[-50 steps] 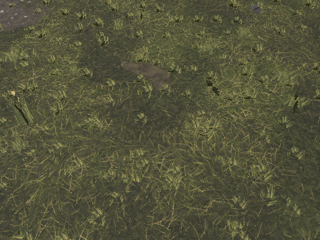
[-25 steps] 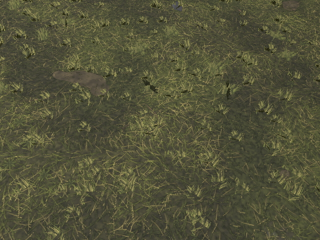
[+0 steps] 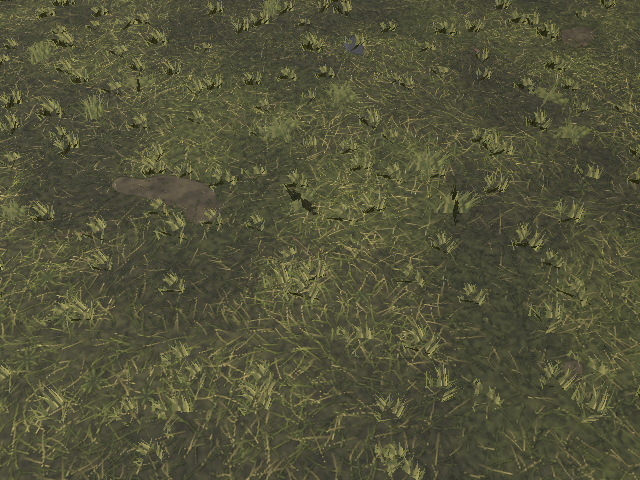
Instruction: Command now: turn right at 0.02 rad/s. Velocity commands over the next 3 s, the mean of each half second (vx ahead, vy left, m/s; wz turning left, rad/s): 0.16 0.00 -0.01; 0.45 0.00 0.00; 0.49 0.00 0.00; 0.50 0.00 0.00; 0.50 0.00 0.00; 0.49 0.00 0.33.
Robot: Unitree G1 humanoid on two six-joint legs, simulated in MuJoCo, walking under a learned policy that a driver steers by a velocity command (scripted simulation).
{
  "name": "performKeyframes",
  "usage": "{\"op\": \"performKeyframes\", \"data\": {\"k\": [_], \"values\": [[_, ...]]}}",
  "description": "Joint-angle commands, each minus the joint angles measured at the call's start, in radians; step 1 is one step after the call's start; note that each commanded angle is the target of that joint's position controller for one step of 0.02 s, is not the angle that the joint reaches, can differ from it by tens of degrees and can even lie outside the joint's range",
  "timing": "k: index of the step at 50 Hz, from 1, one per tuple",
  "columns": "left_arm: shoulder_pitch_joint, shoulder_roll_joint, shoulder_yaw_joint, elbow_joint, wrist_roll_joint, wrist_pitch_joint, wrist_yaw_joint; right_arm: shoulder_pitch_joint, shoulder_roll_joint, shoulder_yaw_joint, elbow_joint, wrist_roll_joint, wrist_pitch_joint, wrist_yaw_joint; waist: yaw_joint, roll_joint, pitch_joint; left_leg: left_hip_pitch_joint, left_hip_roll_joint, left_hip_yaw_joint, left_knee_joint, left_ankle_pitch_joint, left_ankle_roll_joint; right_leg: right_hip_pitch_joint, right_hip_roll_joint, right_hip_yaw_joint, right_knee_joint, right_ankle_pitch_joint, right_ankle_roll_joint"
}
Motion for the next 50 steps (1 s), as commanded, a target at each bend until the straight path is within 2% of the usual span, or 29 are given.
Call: {"op": "performKeyframes", "data": {"k": [1,8,9,11,12,14,15,17,19,21,22,23,24,25,26,27,29,32,36,39,41,43,44,45,46,47,48,49,50], "values": [[0.013,0.106,0.019,-0.006,-0.001,-0.011,0.006,0.022,-0.093,-0.015,0.003,0.000,-0.007,-0.006,0.002,-0.002,0.001,0.047,0.082,-0.088,-0.037,0.113,0.027,-0.076,-0.131,0.121,-0.088,0.145,-0.022],[0.052,0.089,0.010,0.060,-0.001,-0.011,0.011,0.029,-0.076,-0.006,0.065,0.001,-0.005,-0.012,0.005,-0.006,0.011,0.044,0.084,-0.089,-0.036,0.114,0.031,-0.075,-0.127,0.112,-0.089,0.155,-0.019],[0.068,0.089,0.010,0.071,0.000,-0.009,0.011,0.039,-0.071,-0.004,0.074,0.000,-0.004,-0.012,0.007,-0.012,-0.009,0.048,0.071,-0.078,-0.029,0.033,0.034,-0.068,-0.118,0.111,-0.099,0.049,-0.024],[0.089,0.131,0.029,0.080,0.002,0.003,0.010,0.038,-0.079,-0.012,0.073,-0.007,0.001,-0.008,0.015,-0.055,0.024,-0.021,0.009,-0.029,0.059,-0.238,0.054,-0.108,-0.108,0.145,-0.111,-0.317,-0.066],[0.109,0.144,0.038,0.082,0.006,0.009,0.007,0.020,-0.076,-0.013,0.063,-0.013,0.004,-0.003,0.027,-0.075,0.075,-0.109,-0.011,-0.018,0.107,-0.333,0.063,-0.130,-0.134,0.200,-0.140,-0.479,-0.095],[0.175,0.161,0.052,0.099,0.007,0.012,0.004,-0.027,-0.031,-0.003,0.032,-0.028,-0.003,0.009,0.057,-0.142,0.152,-0.257,-0.036,0.034,0.247,-0.296,0.068,-0.114,-0.256,0.371,-0.229,-0.635,-0.170],[0.188,0.153,0.055,0.103,0.008,0.007,0.003,-0.045,-0.023,-0.001,0.017,-0.032,-0.013,0.013,0.062,-0.151,0.168,-0.294,-0.012,0.026,0.306,-0.245,0.075,-0.111,-0.305,0.429,-0.257,-0.610,-0.199],[0.180,0.149,0.061,0.100,0.018,-0.009,-0.001,-0.059,-0.048,-0.010,-0.006,-0.023,-0.037,0.022,0.053,-0.126,0.145,-0.341,0.015,-0.004,0.353,-0.264,0.089,-0.057,-0.329,0.430,-0.258,-0.478,-0.216],[0.143,0.149,0.067,0.093,0.010,-0.023,-0.005,-0.019,-0.044,-0.014,-0.007,-0.012,-0.059,0.030,0.016,-0.117,0.123,-0.242,0.013,0.013,0.243,-0.220,0.101,-0.083,-0.295,0.343,-0.218,-0.368,-0.193],[0.069,0.126,0.066,0.070,-0.001,-0.030,-0.009,0.149,-0.023,-0.020,0.056,-0.002,-0.071,0.025,-0.068,-0.071,0.093,0.089,-0.047,0.062,0.054,-0.101,0.101,-0.266,-0.197,0.206,-0.099,-0.300,-0.138],[0.039,0.088,0.056,0.049,0.006,-0.039,-0.012,0.259,-0.064,-0.034,0.089,-0.009,-0.078,0.016,-0.108,0.034,0.069,0.265,0.034,-0.072,-0.030,-0.166,0.108,-0.404,-0.127,0.115,0.074,-0.249,-0.101],[0.017,0.005,0.032,0.010,0.001,-0.052,-0.021,0.393,-0.170,-0.059,0.106,-0.014,-0.083,0.008,-0.145,0.283,-0.001,0.386,0.286,-0.492,-0.230,-0.478,0.173,-0.557,0.005,-0.060,0.415,-0.244,-0.048],[-0.005,0.088,0.052,-0.006,0.030,-0.053,-0.026,0.400,-0.180,-0.063,0.128,-0.006,-0.071,0.009,-0.112,0.224,0.061,0.297,0.378,-0.655,-0.271,-0.561,0.234,-0.642,-0.004,-0.045,0.601,-0.304,-0.053],[-0.014,0.092,0.056,-0.001,0.036,-0.057,-0.035,0.296,-0.125,-0.049,0.093,-0.010,-0.072,0.013,-0.053,0.097,0.133,0.214,0.351,-0.586,-0.261,-0.528,0.233,-0.660,-0.067,-0.003,0.688,-0.213,-0.063],[0.005,0.062,0.049,0.015,0.028,-0.063,-0.047,0.226,-0.096,-0.041,0.067,-0.010,-0.082,0.017,-0.019,0.056,0.142,0.167,0.304,-0.492,-0.263,-0.413,0.212,-0.640,-0.097,0.005,0.702,-0.120,-0.061],[0.023,0.048,0.048,0.026,0.023,-0.067,-0.054,0.190,-0.081,-0.036,0.052,-0.008,-0.091,0.017,0.005,0.049,0.126,0.156,0.260,-0.401,-0.272,-0.280,0.191,-0.607,-0.117,-0.002,0.687,-0.052,-0.051],[0.022,0.052,0.052,0.032,0.031,-0.059,-0.062,0.211,-0.050,-0.023,0.064,-0.006,-0.106,0.013,0.013,0.059,0.088,0.179,0.207,-0.269,-0.258,-0.013,0.170,-0.583,-0.122,-0.040,0.678,0.012,-0.027],[-0.048,0.035,0.050,0.003,0.028,-0.043,-0.063,0.298,-0.038,-0.012,0.100,0.000,-0.114,0.009,0.005,0.078,0.069,0.215,0.181,-0.164,-0.214,0.335,0.169,-0.624,-0.111,-0.090,0.663,0.046,0.000],[-0.235,0.009,0.034,-0.074,0.018,-0.037,-0.062,0.317,-0.031,0.000,0.105,-0.005,-0.112,0.004,-0.022,0.089,0.112,0.159,0.147,-0.095,-0.224,0.483,0.165,-0.596,-0.083,-0.149,0.454,0.114,0.013],[-0.306,0.002,0.024,-0.108,0.008,-0.038,-0.059,0.331,-0.047,0.000,0.115,-0.007,-0.114,-0.002,-0.031,0.107,0.122,0.155,0.156,-0.069,-0.223,0.586,0.164,-0.489,-0.050,-0.185,0.281,0.153,-0.013],[-0.271,0.025,0.031,-0.112,0.007,-0.041,-0.049,0.309,-0.064,-0.003,0.116,-0.007,-0.117,-0.004,0.002,0.112,0.096,0.189,0.178,-0.054,-0.164,0.779,0.158,-0.393,-0.024,-0.190,0.227,0.143,-0.053],[-0.100,0.068,0.052,-0.066,0.007,-0.052,-0.035,0.274,-0.088,-0.010,0.110,-0.007,-0.116,-0.008,0.082,0.115,-0.001,0.231,0.186,-0.037,0.037,1.006,0.144,-0.218,0.021,-0.180,0.203,0.098,-0.096],[0.058,0.087,0.066,-0.014,0.008,-0.060,-0.027,0.249,-0.099,-0.014,0.104,-0.003,-0.111,-0.008,0.149,0.105,-0.079,0.205,0.175,-0.024,0.216,0.982,0.134,-0.053,0.028,-0.171,0.138,0.127,-0.118],[0.205,0.130,0.086,0.027,0.024,-0.067,-0.016,0.240,-0.091,-0.012,0.092,0.002,-0.109,-0.003,0.205,0.074,-0.156,0.053,0.143,-0.010,0.446,0.747,0.126,0.168,-0.067,-0.070,0.107,0.071,-0.149],[0.306,0.225,0.109,0.036,0.048,-0.068,-0.012,0.302,0.005,0.004,0.063,0.013,-0.107,0.007,0.173,-0.108,-0.278,-0.206,0.019,0.037,0.820,0.092,0.105,0.393,-0.362,0.331,0.074,-0.071,-0.234],[0.255,0.217,0.112,0.035,0.022,-0.055,-0.027,0.345,-0.020,-0.013,0.071,0.019,-0.101,0.015,0.133,-0.158,-0.322,-0.420,-0.101,-0.063,1.052,-0.313,0.103,0.429,-0.466,0.720,-0.103,-0.167,-0.343],[0.122,0.166,0.101,0.016,-0.002,-0.056,-0.031,0.238,-0.062,-0.025,0.039,0.002,-0.098,0.012,0.084,-0.069,-0.139,-0.504,-0.014,-0.098,1.048,-0.212,0.118,0.277,-0.423,0.575,-0.147,-0.271,-0.301],[0.046,0.093,0.083,0.001,-0.006,-0.065,-0.036,0.157,-0.061,-0.026,0.015,-0.006,-0.104,0.017,0.069,-0.020,-0.033,-0.492,0.022,-0.088,0.991,-0.129,0.120,0.120,-0.384,0.444,-0.188,-0.211,-0.271],[0.021,0.050,0.071,0.007,0.002,-0.075,-0.036,0.138,-0.039,-0.027,0.013,-0.006,-0.102,0.019,0.031,0.014,0.022,-0.441,0.053,-0.088,0.930,-0.094,0.117,0.009,-0.340,0.346,-0.215,-0.093,-0.237]]}}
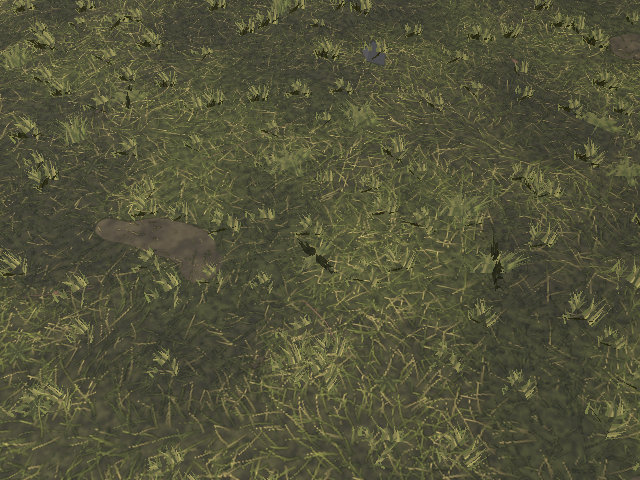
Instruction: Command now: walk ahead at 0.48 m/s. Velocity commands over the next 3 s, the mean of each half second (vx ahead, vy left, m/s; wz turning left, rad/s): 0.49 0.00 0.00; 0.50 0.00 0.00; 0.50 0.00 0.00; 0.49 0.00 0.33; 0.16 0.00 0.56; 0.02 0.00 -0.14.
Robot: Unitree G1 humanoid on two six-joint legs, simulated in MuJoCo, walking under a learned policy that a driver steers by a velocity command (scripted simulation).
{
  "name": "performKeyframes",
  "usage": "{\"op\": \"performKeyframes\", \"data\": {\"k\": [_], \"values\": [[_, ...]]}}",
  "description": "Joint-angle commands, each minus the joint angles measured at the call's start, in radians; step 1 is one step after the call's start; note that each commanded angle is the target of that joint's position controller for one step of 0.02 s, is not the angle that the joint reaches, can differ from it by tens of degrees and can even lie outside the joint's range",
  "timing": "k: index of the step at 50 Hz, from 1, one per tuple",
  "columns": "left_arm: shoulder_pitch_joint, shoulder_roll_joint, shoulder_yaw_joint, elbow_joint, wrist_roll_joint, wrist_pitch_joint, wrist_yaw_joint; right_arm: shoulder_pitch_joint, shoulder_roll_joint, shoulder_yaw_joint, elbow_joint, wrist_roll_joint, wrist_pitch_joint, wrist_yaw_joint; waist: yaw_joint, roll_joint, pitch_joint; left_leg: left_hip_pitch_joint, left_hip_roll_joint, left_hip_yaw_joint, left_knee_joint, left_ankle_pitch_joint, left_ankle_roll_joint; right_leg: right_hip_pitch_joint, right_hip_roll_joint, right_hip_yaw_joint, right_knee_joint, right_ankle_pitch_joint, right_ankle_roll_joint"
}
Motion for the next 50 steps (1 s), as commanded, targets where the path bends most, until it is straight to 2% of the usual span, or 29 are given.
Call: {"op": "performKeyframes", "data": {"k": [1,2,3,5,8,11,16,18,19,20,21,22,23,24,25,26,27,28,29,31,33,36,39,43,46,47,48,49,50], "values": [[0.118,0.036,0.004,0.021,-0.003,-0.022,0.004,-0.002,-0.082,-0.024,-0.072,-0.020,-0.001,0.009,0.005,-0.004,-0.006,-0.295,0.100,-0.056,0.058,0.088,0.001,0.183,-0.328,0.440,-0.393,-0.028,-0.126],[0.137,0.024,-0.002,0.036,-0.002,-0.031,0.007,0.020,-0.054,-0.020,-0.066,-0.026,0.012,0.015,-0.015,-0.018,-0.012,-0.255,0.108,-0.052,0.021,0.090,-0.011,0.149,-0.303,0.380,-0.401,0.036,-0.110],[0.170,0.032,-0.003,0.050,-0.002,-0.040,0.009,0.018,-0.044,-0.020,-0.070,-0.027,0.022,0.019,-0.021,-0.027,-0.012,-0.250,0.108,-0.039,-0.004,0.094,-0.020,0.140,-0.291,0.347,-0.404,0.107,-0.109],[0.216,0.065,0.001,0.067,-0.003,-0.050,0.011,-0.043,-0.052,-0.024,-0.098,-0.028,0.036,0.025,-0.025,-0.041,0.005,-0.306,0.121,-0.013,-0.067,0.136,-0.037,0.145,-0.273,0.287,-0.422,0.170,-0.106],[0.273,0.077,-0.002,0.074,-0.005,-0.047,0.011,-0.200,-0.069,-0.025,-0.158,-0.025,0.042,0.031,0.005,-0.046,0.035,-0.406,0.136,0.025,-0.212,0.252,-0.063,0.189,-0.246,0.234,-0.445,0.241,-0.089],[0.328,0.071,-0.009,0.082,-0.008,-0.045,0.011,-0.329,-0.056,-0.015,-0.202,-0.012,0.038,0.034,0.043,-0.058,0.037,-0.392,0.113,0.065,-0.404,0.349,-0.074,0.235,-0.221,0.185,-0.434,0.354,-0.058],[0.419,0.081,-0.011,0.112,0.003,-0.039,0.023,-0.460,-0.063,-0.010,-0.251,-0.007,0.030,0.031,0.088,-0.077,0.037,-0.406,0.070,0.094,-0.567,0.355,-0.047,0.424,-0.263,0.179,-0.383,0.486,-0.060],[0.412,0.092,-0.008,0.116,0.010,-0.036,0.030,-0.460,-0.077,-0.016,-0.262,-0.008,0.022,0.029,0.071,-0.081,0.034,-0.381,0.053,0.094,-0.609,0.288,-0.019,0.486,-0.289,0.176,-0.332,0.597,-0.061],[0.392,0.100,-0.006,0.114,0.012,-0.035,0.032,-0.425,-0.085,-0.021,-0.256,-0.008,0.017,0.025,0.046,-0.087,0.017,-0.317,0.030,0.103,-0.633,0.244,-0.001,0.494,-0.292,0.163,-0.279,0.720,-0.052],[0.377,0.111,-0.003,0.112,0.013,-0.035,0.034,-0.350,-0.100,-0.029,-0.234,-0.009,0.012,0.019,0.012,-0.097,-0.022,-0.218,-0.002,0.112,-0.651,0.202,0.018,0.496,-0.290,0.153,-0.192,0.852,-0.040],[0.362,0.117,-0.001,0.111,0.011,-0.031,0.033,-0.213,-0.118,-0.042,-0.189,-0.011,0.005,0.010,-0.046,-0.087,-0.089,-0.068,-0.031,0.123,-0.705,0.212,0.041,0.482,-0.271,0.135,-0.040,0.902,-0.026],[0.345,0.110,-0.004,0.100,0.003,-0.032,0.030,-0.038,-0.156,-0.060,-0.135,-0.027,-0.005,0.000,-0.117,-0.067,-0.179,0.181,0.022,0.069,-0.736,0.249,0.075,0.343,-0.238,0.111,0.167,0.752,-0.009],[0.381,0.038,-0.023,0.060,-0.030,-0.034,0.019,0.111,-0.258,-0.088,-0.113,-0.052,-0.008,-0.011,-0.132,0.086,-0.320,0.484,0.297,-0.287,-0.754,0.143,0.162,0.036,-0.137,0.051,0.517,0.326,0.032],[0.438,0.049,-0.008,0.070,-0.036,-0.033,0.015,0.098,-0.271,-0.096,-0.109,-0.030,0.008,0.004,-0.094,0.189,-0.402,0.574,0.446,-0.675,-0.885,0.161,0.262,-0.181,0.011,0.114,0.787,-0.319,0.044],[0.353,0.097,0.007,0.054,-0.014,-0.027,0.018,-0.017,-0.230,-0.087,-0.124,-0.003,0.013,0.011,-0.052,0.065,-0.254,0.448,0.399,-0.557,-0.908,0.103,0.232,-0.264,-0.065,0.194,0.823,-0.246,0.030],[0.277,0.079,0.005,0.031,-0.006,-0.032,0.014,-0.101,-0.163,-0.069,-0.138,0.002,0.008,0.014,-0.032,0.019,-0.131,0.299,0.364,-0.429,-0.948,0.126,0.205,-0.275,-0.102,0.192,0.779,-0.168,0.030],[0.250,0.056,0.004,0.027,-0.004,-0.031,0.011,-0.140,-0.116,-0.056,-0.137,-0.003,0.001,0.014,0.002,-0.004,-0.061,0.186,0.314,-0.334,-0.987,0.183,0.164,-0.241,-0.136,0.186,0.711,-0.122,0.032],[0.247,0.047,0.006,0.022,0.013,-0.018,0.006,-0.138,-0.082,-0.044,-0.120,-0.002,-0.007,0.009,0.030,0.014,-0.035,0.113,0.274,-0.265,-1.006,0.245,0.133,-0.198,-0.157,0.187,0.655,-0.101,0.041],[0.270,0.024,0.003,0.031,0.021,-0.004,-0.001,-0.126,-0.066,-0.038,-0.107,-0.003,-0.014,0.006,0.049,0.023,-0.035,0.074,0.247,-0.212,-1.020,0.283,0.116,-0.155,-0.163,0.180,0.625,-0.090,0.051],[0.260,0.013,0.004,0.023,0.025,0.014,-0.010,-0.069,-0.089,-0.040,-0.082,-0.001,-0.029,0.003,0.061,0.030,-0.036,0.061,0.228,-0.161,-1.032,0.381,0.118,-0.158,-0.165,0.158,0.589,-0.068,0.068],[0.181,0.020,0.005,-0.009,0.025,0.024,-0.015,-0.034,-0.118,-0.044,-0.071,0.000,-0.033,0.002,0.058,0.032,-0.012,0.065,0.216,-0.123,-1.060,0.394,0.120,-0.222,-0.181,0.138,0.529,-0.007,0.086],[0.036,0.030,0.003,-0.062,0.018,0.027,-0.019,0.018,-0.113,-0.038,-0.061,0.001,-0.030,0.003,0.028,0.036,0.020,0.100,0.193,-0.084,-1.081,0.439,0.110,-0.296,-0.192,0.111,0.380,0.098,0.109],[-0.075,0.015,-0.008,-0.100,0.008,0.023,-0.021,0.070,-0.114,-0.034,-0.050,0.001,-0.030,0.002,-0.004,0.045,0.025,0.143,0.179,-0.046,-1.076,0.513,0.094,-0.273,-0.171,0.078,0.209,0.175,0.112],[-0.174,0.023,-0.011,-0.138,0.005,0.017,-0.018,0.139,-0.120,-0.034,-0.025,-0.006,-0.026,-0.007,-0.036,0.056,0.036,0.270,0.212,-0.040,-1.043,0.587,0.099,-0.276,-0.142,0.058,0.086,0.175,0.087],[-0.172,0.040,-0.004,-0.152,0.005,0.005,-0.015,0.130,-0.135,-0.039,-0.017,-0.015,-0.020,-0.017,-0.014,0.059,0.033,0.348,0.245,-0.032,-0.969,0.739,0.090,-0.231,-0.118,0.054,0.023,0.082,0.047],[-0.125,0.048,0.002,-0.141,0.005,-0.001,-0.011,0.111,-0.143,-0.041,-0.019,-0.016,-0.019,-0.019,0.013,0.064,0.010,0.349,0.243,-0.018,-0.906,0.872,0.078,-0.151,-0.091,0.043,-0.001,0.042,0.029],[-0.025,0.063,0.012,-0.109,0.007,-0.007,-0.004,0.098,-0.153,-0.044,-0.019,-0.016,-0.017,-0.020,0.055,0.065,-0.041,0.345,0.233,-0.005,-0.792,0.987,0.066,-0.030,-0.057,0.031,-0.029,0.020,0.009],[0.143,0.083,0.025,-0.051,0.014,-0.018,0.005,0.079,-0.152,-0.043,-0.023,-0.011,-0.013,-0.017,0.126,0.035,-0.127,0.285,0.194,0.031,-0.604,0.974,0.045,0.176,-0.040,0.023,-0.091,0.066,-0.017],[0.323,0.155,0.048,-0.012,0.039,-0.026,0.016,0.072,-0.125,-0.033,-0.053,0.000,-0.014,-0.014,0.185,-0.034,-0.246,0.081,0.150,0.059,-0.327,0.682,0.025,0.444,-0.219,0.217,-0.098,0.004,-0.069]]}}
Over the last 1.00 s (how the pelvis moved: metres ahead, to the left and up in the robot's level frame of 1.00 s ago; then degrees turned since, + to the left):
0.33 0.03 -0.02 1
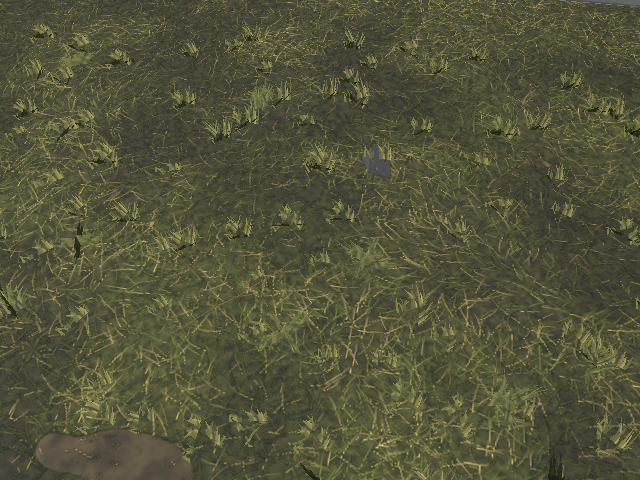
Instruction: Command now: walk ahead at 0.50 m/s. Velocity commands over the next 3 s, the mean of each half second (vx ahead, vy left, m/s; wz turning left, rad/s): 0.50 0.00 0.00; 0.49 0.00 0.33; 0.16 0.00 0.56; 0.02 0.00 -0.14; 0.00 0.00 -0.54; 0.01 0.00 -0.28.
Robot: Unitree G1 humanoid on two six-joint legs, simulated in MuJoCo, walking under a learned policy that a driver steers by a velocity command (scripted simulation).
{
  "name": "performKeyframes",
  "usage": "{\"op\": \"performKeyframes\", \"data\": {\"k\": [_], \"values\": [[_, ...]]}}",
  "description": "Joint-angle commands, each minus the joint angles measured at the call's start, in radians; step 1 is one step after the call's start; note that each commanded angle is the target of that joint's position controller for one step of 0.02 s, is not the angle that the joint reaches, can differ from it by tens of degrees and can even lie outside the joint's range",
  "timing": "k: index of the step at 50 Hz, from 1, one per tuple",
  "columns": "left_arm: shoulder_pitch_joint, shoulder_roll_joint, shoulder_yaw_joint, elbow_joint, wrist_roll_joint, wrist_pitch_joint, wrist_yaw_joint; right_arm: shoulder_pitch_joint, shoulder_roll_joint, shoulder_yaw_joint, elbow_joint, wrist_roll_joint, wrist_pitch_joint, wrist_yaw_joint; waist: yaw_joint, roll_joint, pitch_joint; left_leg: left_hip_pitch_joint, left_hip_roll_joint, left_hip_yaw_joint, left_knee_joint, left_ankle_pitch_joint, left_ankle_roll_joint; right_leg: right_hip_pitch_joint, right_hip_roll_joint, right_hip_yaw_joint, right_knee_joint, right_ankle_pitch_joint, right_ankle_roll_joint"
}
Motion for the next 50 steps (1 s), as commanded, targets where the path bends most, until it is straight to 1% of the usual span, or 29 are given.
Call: {"op": "performKeyframes", "data": {"k": [1,2,3,4,5,6,7,9,10,12,17,21,23,25,26,27,28,29,30,31,32,33,34,35,38,39,41,47,50], "values": [[0.511,0.292,0.089,0.091,0.032,-0.011,0.019,0.108,-0.030,-0.002,-0.080,0.050,-0.007,0.010,0.170,-0.252,-0.353,-0.599,-0.026,0.024,0.853,0.029,0.031,0.789,-0.431,0.682,-0.170,-0.169,-0.243],[0.432,0.248,0.082,0.081,-0.008,0.004,0.011,0.042,-0.129,-0.029,-0.073,0.022,-0.003,0.007,0.154,-0.100,-0.308,-0.692,0.000,-0.127,0.940,-0.035,0.048,0.717,-0.394,0.745,-0.238,-0.208,-0.224],[0.320,0.194,0.066,0.064,-0.018,0.004,0.008,-0.045,-0.126,-0.033,-0.103,0.017,-0.006,0.010,0.114,-0.064,-0.157,-0.733,0.050,-0.131,0.923,0.055,0.052,0.576,-0.363,0.573,-0.251,-0.189,-0.191],[0.271,0.137,0.050,0.060,-0.015,-0.004,0.004,-0.092,-0.109,-0.029,-0.113,0.014,-0.010,0.013,0.094,-0.018,-0.086,-0.708,0.083,-0.127,0.870,0.119,0.051,0.458,-0.319,0.471,-0.286,-0.086,-0.163],[0.258,0.108,0.042,0.069,-0.015,-0.012,0.007,-0.103,-0.095,-0.031,-0.112,0.002,-0.002,0.015,0.066,-0.025,-0.053,-0.669,0.107,-0.124,0.818,0.147,0.045,0.382,-0.275,0.389,-0.306,-0.025,-0.130],[0.260,0.076,0.031,0.084,-0.018,-0.017,0.012,-0.084,-0.078,-0.029,-0.108,-0.011,0.012,0.022,0.037,-0.044,-0.044,-0.618,0.122,-0.121,0.774,0.162,0.034,0.323,-0.236,0.323,-0.327,0.018,-0.104],[0.286,0.073,0.028,0.098,-0.018,-0.025,0.014,-0.073,-0.063,-0.028,-0.105,-0.014,0.024,0.028,0.028,-0.056,-0.048,-0.591,0.121,-0.112,0.753,0.170,0.025,0.305,-0.226,0.293,-0.335,0.061,-0.100],[0.337,0.099,0.031,0.120,-0.023,-0.037,0.017,-0.103,-0.056,-0.029,-0.117,-0.019,0.040,0.036,0.019,-0.052,-0.036,-0.615,0.127,-0.092,0.715,0.195,0.007,0.297,-0.211,0.250,-0.356,0.120,-0.106],[0.353,0.114,0.034,0.125,-0.023,-0.039,0.018,-0.142,-0.059,-0.029,-0.131,-0.019,0.046,0.039,0.021,-0.050,-0.023,-0.647,0.136,-0.083,0.688,0.225,-0.001,0.297,-0.207,0.235,-0.372,0.112,-0.108],[0.388,0.119,0.032,0.132,-0.023,-0.038,0.018,-0.236,-0.069,-0.028,-0.165,-0.018,0.052,0.042,0.037,-0.049,0.006,-0.716,0.153,-0.067,0.615,0.293,-0.019,0.313,-0.198,0.214,-0.399,0.108,-0.108],[0.471,0.115,0.024,0.149,-0.022,-0.034,0.019,-0.426,-0.058,-0.014,-0.229,-0.003,0.047,0.045,0.084,-0.055,0.033,-0.737,0.137,-0.024,0.362,0.422,-0.034,0.379,-0.176,0.157,-0.404,0.203,-0.091],[0.535,0.120,0.024,0.175,-0.014,-0.030,0.026,-0.522,-0.065,-0.009,-0.266,0.000,0.040,0.042,0.115,-0.065,0.047,-0.737,0.109,-0.002,0.243,0.424,-0.009,0.493,-0.202,0.143,-0.371,0.283,-0.096],[0.539,0.129,0.027,0.183,-0.008,-0.026,0.032,-0.539,-0.075,-0.011,-0.281,0.000,0.033,0.041,0.109,-0.067,0.053,-0.727,0.098,-0.001,0.203,0.373,0.015,0.548,-0.227,0.143,-0.336,0.351,-0.095],[0.508,0.143,0.031,0.183,-0.005,-0.024,0.037,-0.489,-0.087,-0.019,-0.274,0.000,0.024,0.036,0.073,-0.073,0.031,-0.623,0.062,0.014,0.156,0.302,0.048,0.564,-0.232,0.121,-0.251,0.538,-0.076],[0.493,0.153,0.034,0.183,-0.005,-0.023,0.037,-0.408,-0.100,-0.027,-0.249,-0.001,0.018,0.029,0.038,-0.078,-0.011,-0.513,0.029,0.028,0.132,0.274,0.067,0.560,-0.225,0.108,-0.155,0.668,-0.063],[0.468,0.160,0.036,0.180,-0.008,-0.018,0.036,-0.252,-0.113,-0.039,-0.195,-0.005,0.010,0.022,-0.032,-0.055,-0.090,-0.342,-0.006,0.053,0.066,0.313,0.091,0.537,-0.191,0.063,0.017,0.710,-0.043],[0.462,0.143,0.030,0.164,-0.014,-0.019,0.035,-0.079,-0.164,-0.059,-0.142,-0.024,0.002,0.013,-0.089,-0.019,-0.192,-0.088,0.081,-0.048,0.068,0.303,0.133,0.374,-0.154,0.029,0.246,0.520,-0.021],[0.545,0.061,0.013,0.131,-0.054,-0.020,0.022,0.047,-0.278,-0.089,-0.128,-0.040,0.002,0.009,-0.079,0.197,-0.329,0.207,0.375,-0.516,0.008,0.206,0.268,0.027,-0.002,-0.039,0.648,0.021,0.035],[0.524,0.114,0.032,0.133,-0.029,-0.023,0.017,-0.013,-0.265,-0.087,-0.127,-0.004,0.020,0.022,-0.047,0.176,-0.339,0.201,0.420,-0.781,-0.127,0.218,0.305,-0.126,0.061,0.090,0.798,-0.412,0.029],[0.429,0.125,0.038,0.102,-0.015,-0.021,0.015,-0.137,-0.230,-0.076,-0.147,0.015,0.025,0.027,0.001,0.101,-0.179,0.070,0.381,-0.630,-0.130,0.151,0.279,-0.209,-0.014,0.129,0.824,-0.331,0.021],[0.360,0.118,0.035,0.083,-0.011,-0.030,0.010,-0.203,-0.166,-0.059,-0.161,0.015,0.023,0.031,0.016,0.036,-0.090,-0.065,0.340,-0.527,-0.164,0.202,0.255,-0.204,-0.051,0.128,0.768,-0.250,0.023],[0.342,0.102,0.035,0.077,-0.008,-0.029,0.008,-0.229,-0.135,-0.050,-0.160,0.014,0.019,0.028,0.047,0.024,-0.040,-0.160,0.290,-0.450,-0.192,0.263,0.221,-0.166,-0.079,0.129,0.696,-0.211,0.030],[0.348,0.094,0.034,0.070,0.006,-0.017,0.007,-0.231,-0.109,-0.041,-0.149,0.019,0.014,0.023,0.077,0.039,-0.025,-0.232,0.247,-0.390,-0.210,0.326,0.197,-0.111,-0.096,0.129,0.638,-0.194,0.046],[0.356,0.082,0.032,0.069,0.012,-0.003,0.004,-0.220,-0.106,-0.038,-0.143,0.019,0.007,0.020,0.090,0.049,-0.033,-0.262,0.224,-0.356,-0.217,0.369,0.191,-0.073,-0.098,0.124,0.605,-0.188,0.061],[0.291,0.086,0.033,0.029,0.013,0.022,0.000,-0.158,-0.158,-0.050,-0.135,0.021,-0.003,0.013,0.092,0.047,-0.029,-0.293,0.197,-0.321,-0.238,0.428,0.214,-0.098,-0.096,0.102,0.518,-0.148,0.105],[0.242,0.091,0.032,0.008,0.012,0.026,0.000,-0.141,-0.168,-0.052,-0.136,0.021,-0.001,0.013,0.082,0.049,-0.014,-0.295,0.192,-0.323,-0.251,0.407,0.216,-0.127,-0.100,0.099,0.473,-0.116,0.119],[0.138,0.101,0.033,-0.033,0.006,0.029,0.000,-0.096,-0.164,-0.052,-0.136,0.020,0.003,0.014,0.051,0.051,0.010,-0.274,0.186,-0.337,-0.266,0.389,0.211,-0.183,-0.103,0.097,0.373,-0.048,0.141],[-0.059,0.102,0.022,-0.121,-0.005,0.026,-0.005,0.011,-0.174,-0.058,-0.142,0.014,0.011,0.012,-0.022,0.065,0.000,-0.139,0.176,-0.362,-0.200,0.502,0.190,-0.222,-0.063,0.103,0.177,0.059,0.153],[-0.086,0.103,0.014,-0.153,-0.013,0.011,0.002,0.022,-0.186,-0.063,-0.150,0.005,0.024,0.000,-0.023,0.083,-0.007,-0.103,0.160,-0.345,-0.066,0.816,0.158,-0.160,-0.012,0.095,0.101,0.022,0.137]]}}
Over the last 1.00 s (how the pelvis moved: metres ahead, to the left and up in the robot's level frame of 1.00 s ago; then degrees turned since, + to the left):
0.57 0.01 0.00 -1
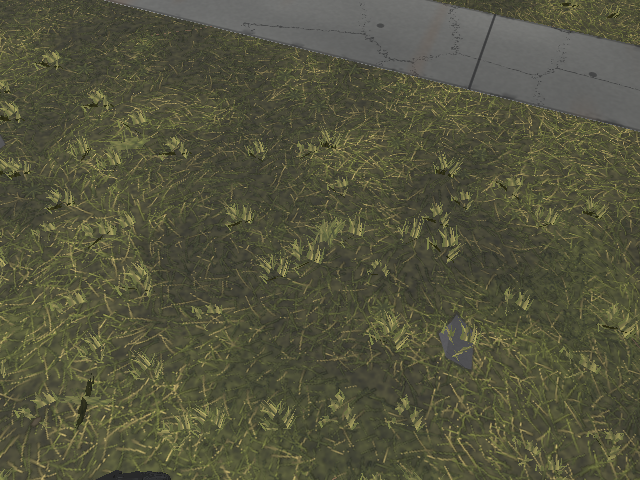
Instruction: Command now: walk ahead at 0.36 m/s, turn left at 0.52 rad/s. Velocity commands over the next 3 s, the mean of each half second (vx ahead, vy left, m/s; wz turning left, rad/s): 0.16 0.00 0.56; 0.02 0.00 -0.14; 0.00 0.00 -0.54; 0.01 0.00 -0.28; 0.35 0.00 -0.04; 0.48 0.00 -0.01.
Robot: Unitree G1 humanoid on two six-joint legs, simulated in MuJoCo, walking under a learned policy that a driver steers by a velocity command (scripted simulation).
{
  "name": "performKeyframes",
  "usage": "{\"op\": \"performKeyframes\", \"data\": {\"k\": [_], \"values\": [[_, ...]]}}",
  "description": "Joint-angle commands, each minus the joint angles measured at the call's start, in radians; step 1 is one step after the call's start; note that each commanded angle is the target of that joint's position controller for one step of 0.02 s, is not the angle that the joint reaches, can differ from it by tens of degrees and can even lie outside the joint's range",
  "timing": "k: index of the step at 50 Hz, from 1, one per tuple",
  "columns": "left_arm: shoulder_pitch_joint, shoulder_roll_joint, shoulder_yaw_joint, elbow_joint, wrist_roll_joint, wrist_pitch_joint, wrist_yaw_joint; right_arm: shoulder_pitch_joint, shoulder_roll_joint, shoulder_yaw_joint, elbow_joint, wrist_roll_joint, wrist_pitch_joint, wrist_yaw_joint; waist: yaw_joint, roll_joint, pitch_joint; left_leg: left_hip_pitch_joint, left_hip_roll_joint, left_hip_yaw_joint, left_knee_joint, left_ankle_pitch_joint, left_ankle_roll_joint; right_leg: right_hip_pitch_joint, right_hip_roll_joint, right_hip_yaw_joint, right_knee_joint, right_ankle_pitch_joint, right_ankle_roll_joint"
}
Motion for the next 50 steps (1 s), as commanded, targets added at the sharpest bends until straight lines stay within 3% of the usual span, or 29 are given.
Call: {"op": "performKeyframes", "data": {"k": [1,3,4,5,6,7,8,9,10,12,14,19,22,25,26,27,28,29,30,31,32,33,34,35,38,42,46,48,50], "values": [[-0.059,0.074,0.009,-0.093,-0.009,-0.031,0.010,0.037,-0.167,-0.037,-0.047,-0.008,0.005,-0.015,0.031,0.131,0.002,0.007,0.229,-0.166,0.105,0.687,0.086,0.065,0.070,-0.021,-0.081,-0.024,-0.020],[0.077,0.116,0.021,-0.059,-0.011,-0.046,0.023,-0.020,-0.183,-0.045,-0.074,-0.005,0.006,-0.019,0.089,0.141,-0.051,-0.031,0.193,-0.183,0.230,0.749,0.032,0.268,0.105,-0.018,-0.184,-0.026,-0.050],[0.188,0.142,0.029,-0.035,-0.003,-0.062,0.032,-0.054,-0.185,-0.047,-0.088,0.010,0.000,-0.014,0.150,0.102,-0.101,-0.090,0.141,-0.155,0.378,0.705,0.003,0.440,0.072,-0.011,-0.272,0.111,-0.071],[0.327,0.219,0.045,-0.028,0.022,-0.075,0.044,-0.061,-0.136,-0.035,-0.139,0.033,-0.009,-0.013,0.186,-0.001,-0.242,-0.251,0.086,-0.113,0.630,0.376,-0.027,0.706,-0.159,0.157,-0.220,0.390,-0.118],[0.328,0.288,0.055,-0.051,0.026,-0.060,0.037,0.117,-0.056,-0.024,-0.146,0.070,0.003,-0.032,0.110,-0.206,-0.407,-0.457,-0.054,0.011,0.921,-0.450,-0.042,0.925,-0.480,0.436,-0.139,0.897,-0.255],[0.343,0.208,0.040,-0.056,-0.006,-0.034,0.026,0.151,-0.142,-0.040,-0.107,0.008,0.023,-0.040,0.094,-0.062,-0.392,-0.466,0.029,-0.001,0.994,-0.435,-0.035,0.836,-0.424,0.404,-0.099,1.008,-0.241],[0.254,0.190,0.040,-0.071,-0.011,-0.026,0.036,0.108,-0.140,-0.044,-0.122,0.016,0.038,-0.038,0.080,-0.150,-0.362,-0.518,0.036,0.027,1.068,-0.342,-0.053,0.748,-0.429,0.413,-0.184,0.676,-0.294],[0.174,0.097,0.014,-0.096,-0.015,-0.017,0.041,0.017,-0.156,-0.044,-0.126,-0.008,0.055,-0.026,0.076,-0.059,-0.222,-0.530,0.093,0.043,1.014,-0.259,-0.070,0.595,-0.322,0.290,-0.268,0.458,-0.255],[0.145,0.074,0.002,-0.097,-0.013,-0.014,0.048,-0.051,-0.157,-0.049,-0.144,-0.016,0.068,-0.007,0.079,-0.097,-0.134,-0.520,0.105,0.046,0.974,-0.213,-0.085,0.499,-0.254,0.184,-0.308,0.395,-0.225],[0.162,0.106,0.009,-0.082,-0.005,-0.014,0.052,-0.052,-0.124,-0.044,-0.153,-0.015,0.095,0.014,0.059,-0.098,-0.096,-0.464,0.105,0.064,0.955,-0.158,-0.104,0.401,-0.216,0.076,-0.340,0.446,-0.226],[0.180,0.126,0.017,-0.076,-0.002,-0.021,0.049,-0.055,-0.114,-0.041,-0.168,-0.011,0.108,0.018,0.045,-0.082,-0.122,-0.456,0.095,0.074,0.936,-0.135,-0.108,0.397,-0.221,0.031,-0.343,0.474,-0.242],[0.182,0.148,0.027,-0.080,0.002,-0.004,0.047,-0.182,-0.115,-0.026,-0.238,-0.015,0.133,0.039,0.062,-0.108,-0.103,-0.455,0.143,0.106,0.732,-0.056,-0.108,0.373,-0.239,-0.044,-0.388,0.173,-0.246],[0.187,0.183,0.039,-0.085,0.006,0.012,0.041,-0.244,-0.118,-0.016,-0.275,-0.008,0.137,0.053,0.083,-0.122,-0.094,-0.360,0.143,0.145,0.579,-0.066,-0.095,0.341,-0.245,-0.081,-0.383,0.024,-0.230],[0.234,0.216,0.052,-0.074,0.004,0.031,0.033,-0.279,-0.129,-0.012,-0.306,-0.006,0.129,0.052,0.114,-0.125,-0.090,-0.297,0.124,0.168,0.446,-0.128,-0.075,0.362,-0.270,-0.067,-0.337,-0.023,-0.216],[0.235,0.221,0.052,-0.069,-0.001,0.039,0.030,-0.257,-0.120,-0.009,-0.303,-0.007,0.119,0.047,0.099,-0.111,-0.090,-0.238,0.110,0.170,0.347,-0.100,-0.061,0.351,-0.259,-0.072,-0.298,-0.017,-0.199],[0.238,0.214,0.050,-0.061,-0.005,0.049,0.026,-0.211,-0.117,-0.006,-0.286,-0.011,0.106,0.040,0.077,-0.076,-0.091,-0.139,0.094,0.164,0.204,-0.015,-0.047,0.312,-0.238,-0.088,-0.240,-0.006,-0.162],[0.284,0.166,0.037,-0.049,0.000,0.055,0.016,-0.186,-0.140,-0.005,-0.277,-0.020,0.088,0.029,0.077,0.041,-0.100,-0.044,0.171,0.046,0.040,0.064,-0.038,0.253,-0.186,-0.137,-0.141,-0.087,-0.095],[0.338,0.033,-0.001,-0.086,0.001,0.060,0.000,-0.222,-0.227,-0.009,-0.313,-0.025,0.073,0.016,0.120,0.335,-0.125,0.041,0.492,-0.315,-0.051,0.268,0.029,0.089,-0.054,-0.226,0.062,-0.488,-0.003],[0.273,0.076,0.006,-0.072,-0.007,0.085,0.016,-0.224,-0.208,-0.003,-0.300,-0.021,0.066,0.003,0.068,0.248,-0.087,-0.184,0.517,-0.244,-0.026,0.397,0.126,0.199,-0.019,-0.088,0.109,-0.539,-0.007],[0.268,0.088,0.008,-0.061,-0.026,0.098,0.013,-0.267,-0.135,0.023,-0.283,-0.026,0.062,-0.002,0.105,0.203,-0.056,-0.213,0.440,-0.137,-0.027,0.377,0.116,0.255,-0.020,-0.040,0.110,-0.475,-0.011],[0.282,0.093,0.010,-0.043,-0.029,0.099,0.007,-0.319,-0.112,0.034,-0.277,-0.026,0.060,-0.007,0.128,0.214,-0.021,-0.233,0.384,-0.058,-0.041,0.334,0.084,0.262,0.000,-0.033,0.105,-0.412,-0.019],[0.297,0.121,0.021,-0.024,-0.023,0.094,0.007,-0.350,-0.128,0.031,-0.281,-0.025,0.060,-0.016,0.136,0.226,-0.022,-0.193,0.341,-0.008,-0.037,0.335,0.059,0.250,0.024,-0.036,0.124,-0.369,-0.025],[0.321,0.149,0.034,-0.006,-0.010,0.091,0.006,-0.346,-0.144,0.027,-0.279,-0.014,0.060,-0.027,0.132,0.232,-0.028,-0.153,0.332,0.034,-0.005,0.456,0.061,0.232,0.041,-0.040,0.172,-0.355,-0.026],[0.332,0.158,0.041,0.001,-0.008,0.088,0.006,-0.322,-0.151,0.025,-0.274,-0.006,0.061,-0.031,0.125,0.196,-0.052,-0.109,0.343,0.050,0.027,0.562,0.072,0.218,0.054,-0.032,0.221,-0.369,-0.027],[0.317,0.129,0.042,-0.009,-0.017,0.091,0.007,-0.291,-0.161,0.015,-0.265,0.002,0.068,-0.038,0.107,0.143,-0.070,-0.049,0.392,0.059,0.051,0.569,0.110,0.166,0.052,-0.027,0.307,-0.406,-0.016],[0.280,0.106,0.039,-0.035,-0.013,0.105,0.005,-0.290,-0.149,0.008,-0.253,-0.008,0.077,-0.041,0.084,0.165,-0.049,-0.052,0.403,0.062,0.050,0.396,0.126,0.166,0.042,-0.053,0.226,-0.420,-0.014],[0.282,0.099,0.037,-0.062,-0.018,0.105,-0.001,-0.291,-0.172,-0.008,-0.240,-0.014,0.077,-0.032,0.085,0.178,-0.076,-0.070,0.431,0.066,0.087,0.416,0.135,0.240,0.047,-0.088,0.123,-0.438,-0.039],[0.299,0.100,0.037,-0.070,-0.023,0.100,-0.005,-0.303,-0.187,-0.016,-0.238,-0.014,0.079,-0.028,0.100,0.180,-0.090,-0.093,0.438,0.078,0.119,0.412,0.116,0.296,0.055,-0.106,0.045,-0.410,-0.061],[0.348,0.098,0.036,-0.064,-0.022,0.086,-0.007,-0.322,-0.203,-0.025,-0.235,-0.009,0.086,-0.026,0.146,0.140,-0.095,-0.181,0.406,0.140,0.204,0.281,0.034,0.433,0.070,-0.109,-0.180,-0.222,-0.092]]}}
Over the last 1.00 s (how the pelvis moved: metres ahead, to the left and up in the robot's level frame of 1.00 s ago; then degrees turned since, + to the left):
0.52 0.03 0.02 12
